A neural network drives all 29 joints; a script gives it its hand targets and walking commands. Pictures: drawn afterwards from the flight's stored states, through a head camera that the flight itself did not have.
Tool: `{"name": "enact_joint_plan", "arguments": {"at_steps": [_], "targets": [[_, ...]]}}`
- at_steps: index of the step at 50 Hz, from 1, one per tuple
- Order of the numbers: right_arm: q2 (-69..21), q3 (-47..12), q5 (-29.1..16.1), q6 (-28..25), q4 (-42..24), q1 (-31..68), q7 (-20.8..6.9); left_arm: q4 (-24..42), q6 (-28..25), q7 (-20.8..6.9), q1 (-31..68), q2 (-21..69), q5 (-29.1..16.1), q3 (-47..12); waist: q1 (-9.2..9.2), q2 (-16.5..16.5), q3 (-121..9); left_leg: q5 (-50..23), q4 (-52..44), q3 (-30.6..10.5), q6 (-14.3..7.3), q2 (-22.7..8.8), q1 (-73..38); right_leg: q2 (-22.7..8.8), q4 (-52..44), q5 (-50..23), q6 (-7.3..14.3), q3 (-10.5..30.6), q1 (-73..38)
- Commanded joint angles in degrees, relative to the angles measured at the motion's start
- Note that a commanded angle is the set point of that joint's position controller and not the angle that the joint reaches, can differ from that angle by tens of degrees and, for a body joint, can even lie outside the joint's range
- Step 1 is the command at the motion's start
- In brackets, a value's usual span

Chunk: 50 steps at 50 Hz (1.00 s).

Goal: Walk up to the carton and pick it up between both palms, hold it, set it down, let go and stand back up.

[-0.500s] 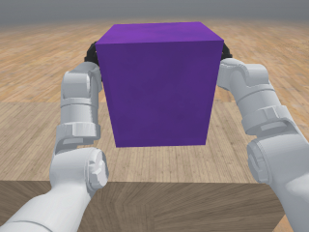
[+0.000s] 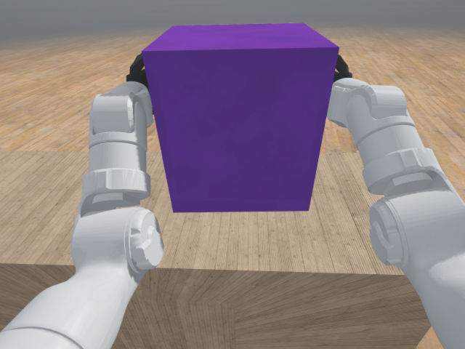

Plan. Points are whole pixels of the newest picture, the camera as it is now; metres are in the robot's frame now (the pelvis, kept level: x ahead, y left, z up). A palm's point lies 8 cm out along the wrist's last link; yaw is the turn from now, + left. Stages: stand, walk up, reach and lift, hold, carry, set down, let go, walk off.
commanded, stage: hold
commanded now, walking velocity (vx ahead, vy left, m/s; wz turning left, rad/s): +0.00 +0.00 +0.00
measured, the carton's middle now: (239, 116) +0.37 +0.00 +0.30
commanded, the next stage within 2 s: none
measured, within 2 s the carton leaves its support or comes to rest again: neither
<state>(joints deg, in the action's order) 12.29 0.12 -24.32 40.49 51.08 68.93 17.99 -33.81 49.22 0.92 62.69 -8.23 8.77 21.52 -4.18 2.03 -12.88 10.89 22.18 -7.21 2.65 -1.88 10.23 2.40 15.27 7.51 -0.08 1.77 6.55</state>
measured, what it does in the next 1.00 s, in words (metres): stands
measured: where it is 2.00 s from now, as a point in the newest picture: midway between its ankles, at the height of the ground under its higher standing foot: outside the picture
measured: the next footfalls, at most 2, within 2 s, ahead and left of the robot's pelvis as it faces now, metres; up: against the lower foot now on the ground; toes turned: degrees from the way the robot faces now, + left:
none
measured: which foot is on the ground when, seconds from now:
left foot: down 0.00-1.00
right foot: down 0.00-1.00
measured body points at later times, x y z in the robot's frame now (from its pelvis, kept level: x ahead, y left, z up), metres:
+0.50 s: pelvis +0.01 +0.00 +0.00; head -0.09 +0.01 +0.44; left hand +0.39 +0.15 +0.32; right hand +0.38 -0.16 +0.31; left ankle +0.02 +0.15 -0.75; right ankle +0.01 -0.12 -0.75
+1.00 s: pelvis +0.00 +0.00 +0.00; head -0.09 +0.01 +0.44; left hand +0.40 +0.15 +0.33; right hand +0.39 -0.16 +0.32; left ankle +0.02 +0.14 -0.75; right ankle +0.01 -0.12 -0.75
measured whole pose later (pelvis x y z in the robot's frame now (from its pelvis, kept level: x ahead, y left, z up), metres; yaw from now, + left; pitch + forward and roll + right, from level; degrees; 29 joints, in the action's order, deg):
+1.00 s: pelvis +0.00 +0.00 +0.00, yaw +0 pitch -1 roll -2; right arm 12.7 -2.0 -25.4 40.2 50.0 67.8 17.9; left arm -32.4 49.1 1.2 61.3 -8.6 8.2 19.7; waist -4.6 1.7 -12.8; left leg 11.2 22.2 -7.1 2.6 -1.9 10.1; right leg 2.6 14.8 7.6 -0.1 2.3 6.1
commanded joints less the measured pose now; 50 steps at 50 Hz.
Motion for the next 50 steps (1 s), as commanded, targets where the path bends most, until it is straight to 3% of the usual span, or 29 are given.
{"name": "enact_joint_plan", "arguments": {"at_steps": [1,2,4,5,6,9,10,12,14,16,17,18,20,21,25,26,27,29,30,32,35,37,39,43,45,46,47,49,50], "targets": [[-40.4,-8.9,-10.9,-2.4,-20.6,49.5,-8.1,5.6,-4.7,-7.7,44.9,36.1,-9.0,-18.8,-0.66,-0.8,-18.6,-6.8,-2.7,5.3,0.6,4.9,-0.7,2.8,-0.6,-6.6,-2.2,-0.7,-9.0],[-39.4,-8.9,-11.3,-2.6,-21.8,49.9,-8.0,9.7,-5.0,-7.7,45.5,39.0,-10.0,-20.8,-1.58,1.7,-22.8,-11.4,-1.8,4.8,0.9,4.9,-2.8,3.1,-0.2,-10.6,-1.9,-0.5,-11.2],[-38.8,-10.1,-12.1,-2.1,-20.7,48.8,-8.0,9.8,-4.6,-7.2,46.1,37.0,-10.2,-20.5,-1.36,0.6,-21.1,-13.9,-1.2,4.8,1.5,4.8,-3.3,3.4,0.0,-11.7,-2.2,-0.9,-11.0],[-37.7,-9.2,-12.1,-1.9,-19.4,47.3,-8.2,10.8,-4.7,-7.1,46.1,37.2,-9.7,-20.4,-1.38,2.5,-21.5,-13.6,-1.3,4.4,1.8,4.7,-3.9,3.5,0.0,-10.5,-1.9,-1.3,-10.4],[-38.2,-9.9,-12.4,-1.8,-19.8,48.0,-8.4,8.6,-4.2,-7.1,45.4,37.2,-8.9,-19.6,-0.71,0.2,-18.0,-11.4,-2.0,4.2,1.4,4.3,-2.6,3.5,-0.4,-8.8,-2.1,-1.2,-9.6],[-38.3,-9.9,-13.1,-1.9,-21.0,47.7,-8.4,12.7,-4.1,-7.2,45.0,38.5,-10.2,-21.3,-1.21,2.1,-20.7,-14.6,-1.0,4.2,2.1,4.4,-3.6,3.5,0.3,-11.8,-1.8,-0.5,-11.1],[-38.9,-11.2,-13.4,-1.5,-20.8,46.8,-8.5,12.5,-4.0,-7.2,44.8,37.1,-9.6,-20.3,-0.33,1.5,-20.8,-14.4,-1.1,4.3,1.5,4.6,-3.4,3.4,0.3,-12.0,-2.1,-0.8,-11.6],[-39.6,-10.8,-12.4,-1.9,-24.1,48.5,-8.4,12.9,-4.0,-7.0,45.8,38.7,-10.3,-21.6,-1.38,0.1,-21.9,-13.1,-1.2,4.4,1.2,4.5,-3.4,3.6,0.1,-10.6,-2.1,-0.9,-10.3],[-40.4,-11.4,-13.5,-1.5,-24.3,47.1,-8.5,15.0,-4.0,-6.5,45.6,38.4,-10.9,-22.2,-0.75,0.4,-21.9,-15.3,-0.6,4.4,1.7,4.4,-4.2,3.6,0.6,-12.7,-2.2,-0.6,-9.8],[-40.2,-11.9,-13.6,-1.6,-25.1,46.1,-8.5,15.2,-3.8,-6.2,44.8,39.3,-11.4,-23.3,-2.17,2.0,-22.6,-16.1,-0.4,3.6,2.3,4.1,-4.3,3.6,0.6,-13.2,-1.9,-0.8,-10.2],[-40.0,-12.0,-14.1,-1.4,-24.5,46.6,-8.7,14.8,-3.8,-6.3,45.5,38.1,-10.6,-22.2,-0.41,1.7,-21.2,-15.2,-0.5,4.0,1.8,4.2,-3.9,3.6,0.4,-12.2,-2.1,-0.8,-9.6],[-40.4,-12.0,-13.6,-1.9,-26.3,47.8,-8.6,15.5,-3.6,-6.4,45.0,39.5,-10.8,-23.1,-1.32,2.5,-22.3,-14.7,-0.3,4.0,1.6,4.7,-4.0,3.5,0.4,-12.5,-2.1,-0.4,-10.4],[-40.2,-13.8,-14.1,-1.6,-27.2,46.1,-8.6,17.4,-3.5,-6.6,43.0,39.9,-10.8,-23.4,-0.41,2.2,-23.9,-18.1,-0.1,3.7,2.0,4.3,-5.5,3.8,0.9,-15.6,-2.1,-0.7,-12.4],[-39.1,-13.6,-14.1,-1.0,-24.7,44.5,-8.5,13.0,-2.8,-6.7,40.6,37.8,-9.2,-21.6,-0.12,1.6,-20.2,-16.5,-0.4,4.2,1.9,4.2,-3.9,3.7,0.4,-14.4,-2.0,-0.7,-11.2],[-40.9,-12.7,-13.5,-1.6,-27.0,46.8,-8.2,15.5,-3.2,-6.4,42.9,39.3,-10.2,-23.4,-1.49,0.4,-21.2,-14.9,-0.5,4.0,1.5,4.3,-4.4,3.6,-0.2,-13.8,-2.5,-0.9,-9.7],[-40.7,-13.3,-13.8,-1.5,-27.7,47.8,-8.2,15.6,-3.1,-6.5,43.4,38.1,-10.0,-22.2,-0.16,0.6,-21.2,-15.0,-0.3,4.2,1.3,4.4,-3.9,3.6,0.4,-13.0,-2.2,-0.1,-10.2],[-39.7,-11.9,-12.5,-1.3,-25.3,46.0,-8.1,15.2,-2.8,-6.5,42.7,39.2,-10.1,-22.3,-1.68,1.2,-21.1,-14.9,-0.5,4.3,1.2,4.7,-4.5,3.3,0.1,-13.5,-1.9,0.2,-10.5],[-40.5,-12.4,-13.0,-1.4,-23.9,49.2,-8.4,10.4,-2.8,-7.0,43.1,37.1,-9.5,-21.0,0.25,-0.9,-17.1,-8.4,-1.9,4.5,0.5,4.8,-2.6,3.2,-1.2,-7.1,-2.0,-0.1,-8.5],[-39.7,-11.3,-12.2,-2.0,-25.1,49.8,-8.2,10.5,-2.9,-7.1,43.1,39.8,-9.8,-23.0,-0.96,1.6,-17.5,-8.4,-2.2,4.3,0.8,4.4,-2.1,3.1,-1.1,-6.8,-1.7,-0.1,-7.7],[-42.0,-11.7,-12.4,-1.8,-25.2,52.1,-8.4,11.4,-3.7,-6.6,46.5,40.2,-10.8,-22.7,-0.06,0.3,-19.0,-7.6,-2.3,4.1,0.5,4.2,-1.8,3.1,-0.7,-5.1,-1.5,0.0,-7.2],[-40.7,-9.8,-11.5,-1.7,-22.5,48.8,-8.6,12.5,-4.3,-6.2,47.1,39.2,-11.6,-22.9,-2.10,2.5,-21.8,-9.0,-2.0,4.2,1.3,4.3,-3.4,3.0,-0.8,-7.6,-1.7,-0.2,-8.3],[-39.7,-9.8,-11.4,-1.0,-18.1,47.5,-8.8,7.0,-3.4,-6.6,44.3,36.7,-8.5,-18.9,-0.52,-0.7,-15.4,-5.9,-3.5,4.2,0.3,4.3,-1.4,3.3,-1.5,-3.8,-2.2,-0.6,-7.9],[-38.4,-8.2,-10.9,-1.1,-15.6,46.8,-8.6,4.5,-3.5,-7.5,43.2,36.2,-7.6,-18.0,0.16,0.1,-13.4,-4.2,-3.4,4.7,0.4,4.1,0.9,2.5,-1.3,-3.6,-1.7,0.2,-7.3],[-40.5,-9.6,-11.7,-2.3,-20.1,49.6,-8.2,8.2,-5.1,-6.9,46.9,36.6,-9.9,-19.0,0.47,-0.2,-20.6,-10.4,-1.6,5.0,0.9,4.4,-2.3,3.0,-0.5,-8.8,-2.1,-0.2,-9.8],[-38.7,-8.6,-11.5,-2.1,-19.6,48.3,-8.2,9.5,-4.8,-6.9,46.2,38.5,-10.5,-21.2,-1.48,2.9,-20.0,-11.3,-1.8,4.4,1.6,4.6,-2.8,2.9,-0.8,-9.5,-1.8,-0.5,-9.5],[-38.9,-8.8,-11.4,-1.9,-19.1,47.4,-8.0,7.1,-4.2,-7.0,44.2,38.0,-10.4,-20.4,-1.72,1.2,-18.5,-11.6,-2.0,4.1,1.3,4.5,-2.1,3.2,-0.6,-10.2,-2.0,-0.2,-9.4],[-39.2,-10.2,-11.9,-2.2,-22.1,47.1,-8.1,9.5,-4.5,-7.1,43.6,38.3,-10.3,-21.3,-1.61,0.9,-20.2,-13.2,-1.6,4.2,1.3,4.3,-3.8,3.1,-0.4,-11.7,-2.2,-0.5,-10.1],[-38.3,-10.2,-12.9,-1.8,-20.0,47.2,-8.1,9.9,-4.4,-7.1,44.8,36.4,-9.7,-20.1,-0.29,1.5,-18.6,-12.9,-1.2,4.4,1.6,4.6,-2.7,3.0,0.3,-11.6,-2.1,0.1,-10.0],[-39.3,-11.2,-13.1,-2.6,-24.3,48.7,-8.2,13.3,-4.6,-7.0,45.5,38.5,-10.9,-21.9,-0.84,2.4,-23.1,-14.5,-0.7,4.6,1.8,4.6,-3.5,3.4,0.4,-13.7,-1.9,0.1,-11.8]]}}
